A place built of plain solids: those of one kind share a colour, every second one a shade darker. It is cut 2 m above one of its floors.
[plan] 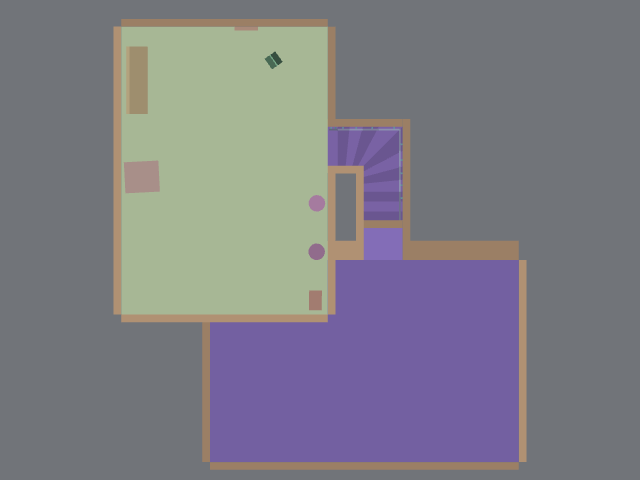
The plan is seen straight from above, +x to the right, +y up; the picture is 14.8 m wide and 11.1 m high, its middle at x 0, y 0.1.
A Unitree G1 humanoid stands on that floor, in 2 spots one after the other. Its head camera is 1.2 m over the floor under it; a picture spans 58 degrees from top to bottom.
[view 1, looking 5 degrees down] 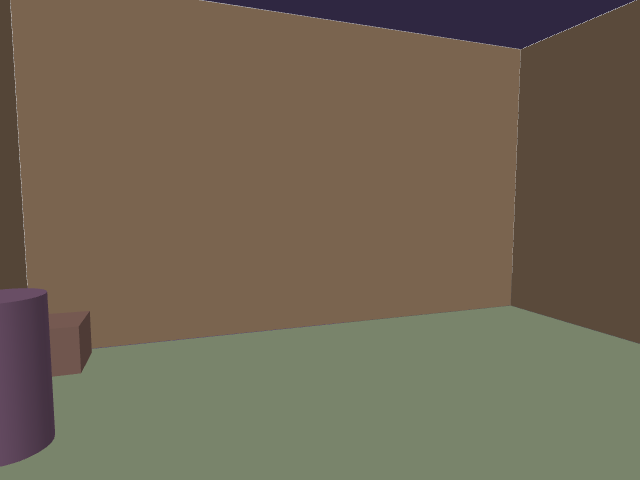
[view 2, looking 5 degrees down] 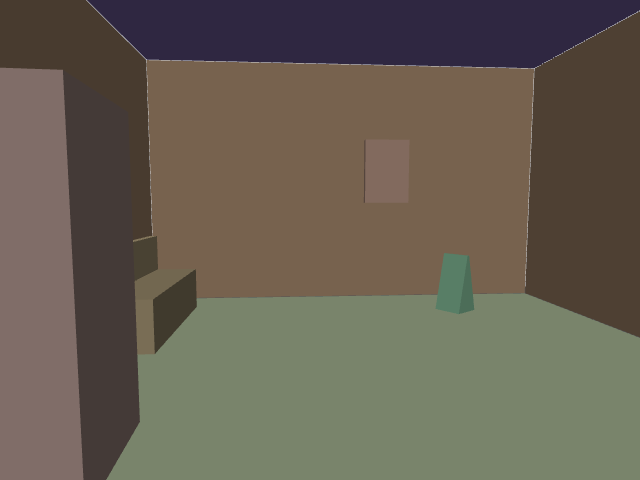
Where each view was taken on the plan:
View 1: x -0.82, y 2.27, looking -110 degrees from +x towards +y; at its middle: wall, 4.16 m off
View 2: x -2.91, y -0.40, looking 86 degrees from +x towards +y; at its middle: wall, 5.47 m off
